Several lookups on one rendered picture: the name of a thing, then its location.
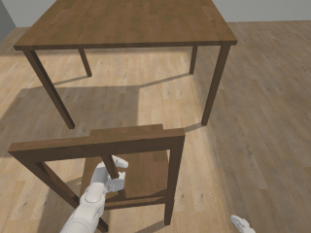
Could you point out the chair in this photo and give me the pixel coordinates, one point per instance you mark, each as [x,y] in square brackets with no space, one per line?
[150,179]

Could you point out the left robot forearm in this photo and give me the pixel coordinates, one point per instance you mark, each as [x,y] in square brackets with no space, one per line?
[86,217]

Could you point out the right robot hand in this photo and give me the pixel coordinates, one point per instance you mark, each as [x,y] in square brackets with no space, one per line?
[242,225]

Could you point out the table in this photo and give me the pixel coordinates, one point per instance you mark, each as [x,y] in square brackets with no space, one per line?
[123,24]

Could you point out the left robot hand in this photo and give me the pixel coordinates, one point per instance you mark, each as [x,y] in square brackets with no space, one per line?
[101,176]

